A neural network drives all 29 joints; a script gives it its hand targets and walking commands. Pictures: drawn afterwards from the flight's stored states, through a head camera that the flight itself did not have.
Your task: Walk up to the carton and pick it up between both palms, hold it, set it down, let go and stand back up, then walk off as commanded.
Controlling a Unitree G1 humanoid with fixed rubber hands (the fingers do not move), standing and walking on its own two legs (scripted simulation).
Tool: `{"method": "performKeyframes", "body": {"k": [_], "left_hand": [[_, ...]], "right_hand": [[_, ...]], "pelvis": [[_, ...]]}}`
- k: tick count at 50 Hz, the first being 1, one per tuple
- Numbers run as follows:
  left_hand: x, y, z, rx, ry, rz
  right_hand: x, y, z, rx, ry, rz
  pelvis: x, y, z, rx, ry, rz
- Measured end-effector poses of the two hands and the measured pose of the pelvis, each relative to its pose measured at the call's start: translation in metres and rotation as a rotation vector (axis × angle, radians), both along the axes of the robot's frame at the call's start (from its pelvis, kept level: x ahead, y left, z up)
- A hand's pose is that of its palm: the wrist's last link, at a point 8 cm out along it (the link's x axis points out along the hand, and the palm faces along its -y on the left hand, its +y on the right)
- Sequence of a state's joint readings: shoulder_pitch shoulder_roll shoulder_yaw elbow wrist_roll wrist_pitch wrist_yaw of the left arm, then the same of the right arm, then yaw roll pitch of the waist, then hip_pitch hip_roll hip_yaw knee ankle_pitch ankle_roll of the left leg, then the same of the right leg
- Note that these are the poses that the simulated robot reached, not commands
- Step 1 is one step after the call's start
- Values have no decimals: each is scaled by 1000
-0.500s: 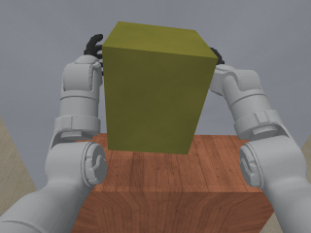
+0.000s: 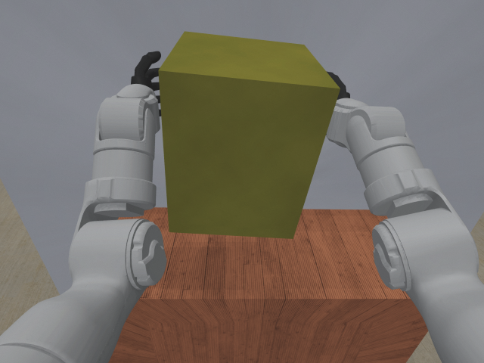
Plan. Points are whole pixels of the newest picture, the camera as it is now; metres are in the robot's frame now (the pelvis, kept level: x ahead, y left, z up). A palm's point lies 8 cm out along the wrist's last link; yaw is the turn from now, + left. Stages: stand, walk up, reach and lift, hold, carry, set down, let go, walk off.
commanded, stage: hold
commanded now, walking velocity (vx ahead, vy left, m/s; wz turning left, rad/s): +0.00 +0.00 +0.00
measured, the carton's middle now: (238, 135) +0.38 +0.01 +0.28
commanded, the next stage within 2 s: none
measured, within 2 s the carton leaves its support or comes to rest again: neither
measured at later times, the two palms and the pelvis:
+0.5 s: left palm (140, 101) +0.37 +0.16 +0.33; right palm (332, 116) +0.37 -0.14 +0.31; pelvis +0.00 +0.00 +0.00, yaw +0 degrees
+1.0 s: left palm (138, 98) +0.37 +0.16 +0.34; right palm (335, 114) +0.36 -0.14 +0.32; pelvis -0.01 +0.00 +0.00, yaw +0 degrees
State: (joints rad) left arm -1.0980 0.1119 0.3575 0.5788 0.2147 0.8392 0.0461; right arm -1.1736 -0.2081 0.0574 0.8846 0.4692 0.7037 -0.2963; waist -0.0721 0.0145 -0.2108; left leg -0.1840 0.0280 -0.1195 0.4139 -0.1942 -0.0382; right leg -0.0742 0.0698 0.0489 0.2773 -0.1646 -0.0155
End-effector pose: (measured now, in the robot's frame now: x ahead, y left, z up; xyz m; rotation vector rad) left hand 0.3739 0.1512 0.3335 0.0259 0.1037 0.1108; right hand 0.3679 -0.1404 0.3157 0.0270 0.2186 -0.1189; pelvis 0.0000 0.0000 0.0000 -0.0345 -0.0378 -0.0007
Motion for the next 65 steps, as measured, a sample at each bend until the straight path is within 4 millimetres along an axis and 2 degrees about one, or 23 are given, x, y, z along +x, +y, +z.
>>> {"method": "performKeyframes", "body": {"k": [19, 47, 54, 65], "left_hand": [[-1, 5, -4, -7, 3, 10], [-9, 4, 5, -6, -2, 9], [-6, 4, 7, 2, -13, 8], [1, 4, -1, -20, 6, 7]], "right_hand": [[2, 5, -5, -10, 4, 14], [-6, 4, 5, 7, -1, 6], [-4, 4, 7, -8, -12, 10], [2, 4, -2, -21, 7, 12]], "pelvis": [[1, -1, 0, 0, -7, 4], [-5, 0, 0, 2, -2, -1], [-5, -2, 0, 0, 2, 5], [0, -4, 0, 2, 3, 2]]}}
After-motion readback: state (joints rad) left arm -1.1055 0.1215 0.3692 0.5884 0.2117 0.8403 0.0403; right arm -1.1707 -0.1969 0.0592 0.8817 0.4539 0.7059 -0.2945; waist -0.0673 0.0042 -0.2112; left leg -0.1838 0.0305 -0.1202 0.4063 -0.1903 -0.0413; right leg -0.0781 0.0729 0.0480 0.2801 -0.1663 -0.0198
